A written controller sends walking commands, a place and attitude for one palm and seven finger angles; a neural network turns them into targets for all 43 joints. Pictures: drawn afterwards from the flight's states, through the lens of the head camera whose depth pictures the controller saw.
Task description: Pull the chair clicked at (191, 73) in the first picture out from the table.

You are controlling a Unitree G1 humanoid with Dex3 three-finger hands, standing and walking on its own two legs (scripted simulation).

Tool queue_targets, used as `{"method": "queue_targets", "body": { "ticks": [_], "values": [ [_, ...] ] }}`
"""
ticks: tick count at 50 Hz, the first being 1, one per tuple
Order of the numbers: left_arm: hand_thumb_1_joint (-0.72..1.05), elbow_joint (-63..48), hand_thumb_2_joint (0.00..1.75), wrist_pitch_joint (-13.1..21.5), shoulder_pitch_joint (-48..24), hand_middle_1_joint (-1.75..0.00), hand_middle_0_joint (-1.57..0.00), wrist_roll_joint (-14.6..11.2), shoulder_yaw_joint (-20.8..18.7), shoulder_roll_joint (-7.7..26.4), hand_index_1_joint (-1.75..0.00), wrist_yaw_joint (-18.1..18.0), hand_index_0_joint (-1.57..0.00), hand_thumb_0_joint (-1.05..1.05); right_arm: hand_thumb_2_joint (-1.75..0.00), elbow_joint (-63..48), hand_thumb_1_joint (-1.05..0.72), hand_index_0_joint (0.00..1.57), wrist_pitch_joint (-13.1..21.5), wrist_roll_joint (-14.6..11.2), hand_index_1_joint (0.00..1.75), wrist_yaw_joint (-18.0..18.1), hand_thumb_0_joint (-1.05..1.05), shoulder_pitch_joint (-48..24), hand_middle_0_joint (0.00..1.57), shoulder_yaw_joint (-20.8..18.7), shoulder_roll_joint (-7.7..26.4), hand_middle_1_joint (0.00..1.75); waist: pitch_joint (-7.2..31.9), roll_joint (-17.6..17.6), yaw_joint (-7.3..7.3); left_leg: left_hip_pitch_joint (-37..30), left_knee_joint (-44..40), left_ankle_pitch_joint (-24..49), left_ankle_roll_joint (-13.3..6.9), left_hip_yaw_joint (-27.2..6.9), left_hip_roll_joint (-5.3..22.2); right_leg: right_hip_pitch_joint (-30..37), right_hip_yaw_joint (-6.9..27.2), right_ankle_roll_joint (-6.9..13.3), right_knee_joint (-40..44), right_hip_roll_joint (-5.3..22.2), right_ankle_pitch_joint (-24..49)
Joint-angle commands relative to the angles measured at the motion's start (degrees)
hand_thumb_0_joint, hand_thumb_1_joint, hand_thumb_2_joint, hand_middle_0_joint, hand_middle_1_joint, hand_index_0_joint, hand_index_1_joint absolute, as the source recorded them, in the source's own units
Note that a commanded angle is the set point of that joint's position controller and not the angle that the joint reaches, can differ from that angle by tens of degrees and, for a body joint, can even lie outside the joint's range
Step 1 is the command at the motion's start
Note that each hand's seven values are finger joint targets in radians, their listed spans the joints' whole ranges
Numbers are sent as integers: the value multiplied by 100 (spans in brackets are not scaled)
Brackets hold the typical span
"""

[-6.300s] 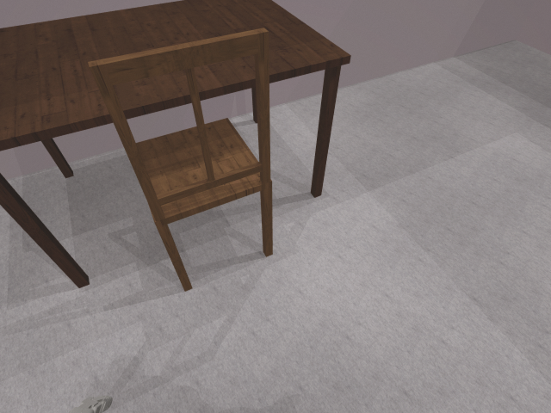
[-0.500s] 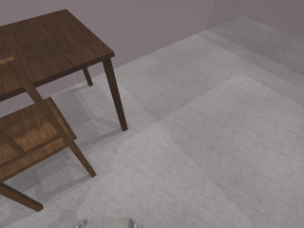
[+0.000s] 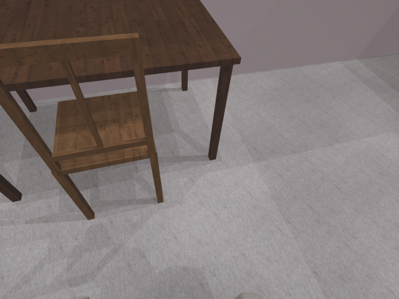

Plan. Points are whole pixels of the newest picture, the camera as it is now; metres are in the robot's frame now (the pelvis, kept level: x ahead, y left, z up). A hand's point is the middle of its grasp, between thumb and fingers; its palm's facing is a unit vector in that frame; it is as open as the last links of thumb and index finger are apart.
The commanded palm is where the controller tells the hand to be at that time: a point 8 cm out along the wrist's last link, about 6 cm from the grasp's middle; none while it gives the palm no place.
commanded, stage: turn to face it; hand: left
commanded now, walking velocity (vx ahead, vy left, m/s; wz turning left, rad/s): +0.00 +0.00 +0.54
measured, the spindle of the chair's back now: (85, 110) +0.62 +0.39 -0.06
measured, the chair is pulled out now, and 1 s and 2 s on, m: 0.00 0.00 0.00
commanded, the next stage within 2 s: take the last steps up to it in 0.42 s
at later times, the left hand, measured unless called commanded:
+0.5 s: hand out of the picture -0.01 +0.17 -0.15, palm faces +0.28 -0.92 -0.26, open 7.4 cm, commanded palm none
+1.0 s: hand out of the picture +0.01 +0.18 -0.17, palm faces +0.32 -0.92 -0.21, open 7.4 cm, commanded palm none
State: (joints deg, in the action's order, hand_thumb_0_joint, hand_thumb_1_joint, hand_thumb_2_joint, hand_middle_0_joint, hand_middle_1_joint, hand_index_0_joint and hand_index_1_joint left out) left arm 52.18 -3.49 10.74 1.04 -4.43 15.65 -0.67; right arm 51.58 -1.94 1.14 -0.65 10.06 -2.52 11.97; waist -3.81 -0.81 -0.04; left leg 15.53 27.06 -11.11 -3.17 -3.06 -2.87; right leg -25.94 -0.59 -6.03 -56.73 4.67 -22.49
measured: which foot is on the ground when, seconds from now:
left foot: down 0.00-0.20, up 0.22-0.58, down 0.60-1.00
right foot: up 0.00-0.18, down 0.20-0.60, up 0.62-0.98, down 1.00-1.00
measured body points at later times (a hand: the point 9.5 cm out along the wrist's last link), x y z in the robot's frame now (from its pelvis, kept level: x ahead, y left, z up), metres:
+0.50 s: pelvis -0.03 -0.04 +0.00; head +0.00 -0.05 +0.45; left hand -0.03 +0.22 -0.13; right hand +0.08 -0.28 -0.15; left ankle -0.08 +0.10 -0.69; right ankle +0.01 -0.15 -0.74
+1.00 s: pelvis +0.03 -0.01 -0.01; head +0.05 -0.02 +0.44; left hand -0.01 +0.23 -0.15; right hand +0.07 -0.23 -0.18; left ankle -0.09 +0.09 -0.74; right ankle +0.11 -0.09 -0.74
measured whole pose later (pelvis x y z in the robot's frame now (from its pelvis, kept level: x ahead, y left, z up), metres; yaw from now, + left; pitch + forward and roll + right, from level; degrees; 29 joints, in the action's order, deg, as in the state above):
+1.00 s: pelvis +0.03 -0.01 -0.01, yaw +18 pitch -1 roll +2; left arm 59.3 0.7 15.1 1.6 -2.4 10.4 1.7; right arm 62.7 1.1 1.5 0.7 21.2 -1.4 9.4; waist -1.4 0.6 0.7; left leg 3.1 26.2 -21.7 0.5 0.5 -0.3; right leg -18.6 -6.1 -1.2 -33.2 3.5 -15.6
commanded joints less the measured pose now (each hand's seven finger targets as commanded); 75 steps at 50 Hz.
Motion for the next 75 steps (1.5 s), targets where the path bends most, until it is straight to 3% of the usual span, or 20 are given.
{"method": "queue_targets", "body": {
  "ticks": [1, 8, 10, 11, 16, 24, 27, 30, 31, 36, 44, 48, 50, 52, 54, 58, 71, 72, 74, 75],
  "values": [
    [90, -657, 90, 171, -345, -30, -20, -38, -74, 384, -30, -57, -20, 0, -90, -287, -90, 20, 83, 17, 30, 120, 0, 365, 20, -412, 1261, 30, 706, 889, 273, -978, -741, 1499, -749, -1940, 1520, -348, 153, 54, 448, -89, -250],
    [90, -552, 90, 265, 414, -30, -20, -83, -78, 387, -30, -128, -20, 0, -90, -401, -90, 20, -6, -18, 30, 83, 0, 20, 20, -414, 1075, 30, 742, 767, -141, 615, -217, 770, -323, -2048, 928, 1986, 61, 287, 3041, -342, 810],
    [90, -637, 90, 347, 526, -30, -20, 69, -230, 1187, -30, -172, -20, 0, -90, -563, -90, 20, -3, -85, 30, 37, 0, 168, 20, -340, 491, 30, 632, -1553, -222, 2095, 1969, -1764, 491, -331, -341, 2630, 2367, 1177, 4441, 1979, 461],
    [90, -730, 90, 304, 277, -30, -20, 10, -194, 1146, -30, -175, -20, 0, -90, -539, -90, 20, -47, 14, 30, 50, 0, 110, 20, -418, 803, 30, 562, -1141, -162, 1858, 3059, -2103, 479, -386, -78, 1755, 2270, 1561, 4473, 2335, 425],
    [90, -741, 90, 387, -340, -30, -20, 18, -41, 507, -30, -139, -20, 0, -90, -120, -90, 20, -164, 25, 30, -72, 0, 408, 20, -376, 626, 30, -13, -904, 194, 1473, 4190, -949, 606, 32, 284, 968, 537, 1254, 4152, 1186, 1137],
    [90, -228, 90, 358, 589, -30, -20, 89, -153, 872, -30, -107, -20, 0, -90, -145, -90, 20, -52, -60, 30, -14, 0, -228, 20, -184, 435, 30, 383, -1117, -296, 756, 1770, -1672, 611, 540, 255, 1944, 386, 1499, 3616, 1396, 2788],
    [90, -72, 90, 321, 534, -30, -20, 40, -136, 833, -30, -97, -20, 0, -90, 83, -90, 20, 39, -58, 30, 49, 0, 309, 20, -116, 401, 30, 685, -1086, -42, -343, 213, -737, 536, 719, 120, 1770, 57, 1111, 3105, 1180, 2825],
    [90, -268, 90, 263, 479, -30, -20, -25, 60, 78, -30, 34, -20, 0, -90, 163, -90, 20, 152, 49, 30, 72, 0, 884, 20, -292, 1473, 30, 694, 1678, 262, -1798, -1395, -1009, -417, -1889, 2264, -712, -812, 362, 929, -42, -1071],
    [90, -347, 90, 247, 36, -30, -20, 50, 61, 194, -30, 37, -20, 0, -90, 219, -90, 20, 152, 64, 30, 97, 0, 998, 20, -307, 1511, 30, 313, 1623, 502, -1092, -1803, -2138, -781, -2343, 2488, -901, -450, 440, 220, 19, -1139],
    [90, 254, 90, 370, 495, -30, -20, 59, 108, 94, -30, 208, -20, 0, -90, 319, -90, 20, 380, 10, 30, 212, 0, 594, 20, -74, 776, 30, -78, 1014, 59, -828, -1790, -1010, -598, -943, 1566, -760, -223, 457, -242, 99, 340],
    [90, 191, 90, 445, -9, -30, -20, 23, 165, -149, -30, 227, -20, 0, -90, 702, -90, 20, 459, 33, 30, 226, 0, 1120, 20, -138, 769, 30, -242, 738, 237, -992, -1538, 14, -781, -788, 1763, -222, -439, 402, 1489, 54, 259],
    [90, 515, 90, 534, 766, -30, -20, 34, 85, -152, -30, 217, -20, 0, -90, 826, -90, 20, 432, 28, 30, 224, 0, 967, 20, -109, 655, 30, -145, 516, -163, -96, -674, -393, -446, -438, 1419, 1533, -669, 507, 2686, -239, 908],
    [90, 855, 90, 658, 1898, -30, -20, 92, -81, 547, -30, 130, -20, 0, -90, 739, -90, 20, 484, -61, 30, 155, 0, 1037, 20, -21, 167, 30, 328, -1333, -614, 1446, 1865, -1246, 23, 567, 393, 3317, 1420, 1097, 3826, 1170, -5],
    [90, 895, 90, 659, 2047, -30, -20, -27, -121, 724, -30, 54, -20, 0, -90, 506, -90, 20, 443, -26, 30, 100, 0, 492, 20, -87, 399, 30, 166, -1507, -699, 2200, 3895, -1952, -10, 156, 527, 2624, 3083, 1731, 5081, 1995, -1701],
    [90, 691, 90, 678, 1181, -30, -20, -3, -2, 207, -30, -3, -20, 0, -90, 600, -90, 20, 401, 20, 30, 44, 0, 479, 20, -144, 297, 30, -238, -383, -241, 2120, 4129, -966, 68, 131, 854, 1690, 2067, 1609, 5039, 1692, -1280],
    [90, 710, 90, 791, 965, -30, -20, 14, 110, -182, -30, -27, -20, 0, -90, 820, -90, 20, 276, 59, 30, 1, 0, 932, 20, -108, -48, 30, -146, -397, 101, 1558, 3462, -282, 299, 436, 946, 1303, 473, 1440, 4982, 1086, 631],
    [90, 1154, 90, 733, 1378, -30, -20, 8, 75, -59, -30, -42, -20, 0, -90, 646, -90, 20, 500, 35, 30, 4, 0, 315, 20, -29, -47, 30, -89, -476, 95, 27, 407, 153, 167, 1030, 480, 1784, -141, 1316, 3636, 795, 2784],
    [90, 1145, 90, 710, 1385, -30, -20, -9, 94, -145, -30, -43, -20, 0, -90, 816, -90, 20, 536, 58, 30, 45, 0, 835, 20, -57, 105, 30, 149, -215, 295, -761, 39, 342, 116, 904, 495, 1554, -268, 1209, 2768, 593, 2849],
    [90, 975, 90, 720, 1625, -30, -20, -75, 178, -560, -30, 6, -20, 0, -90, 996, -90, 20, 552, 88, 30, 168, 0, 1882, 20, -245, 1055, 30, 1063, 1682, 482, -2509, -749, 1826, -864, -1763, 2622, -239, -811, 764, -36, -461, -950],
    [90, 870, 90, 675, 1447, -30, -20, -47, 182, -429, -30, -35, -20, 0, -90, 1006, -90, 20, 506, 28, 30, 243, 0, 1839, 20, -228, 1097, 30, 1117, 1419, 480, -2286, -938, 1621, -1166, -2032, 2911, -496, -272, 793, -898, -371, -1366]
  ]
}}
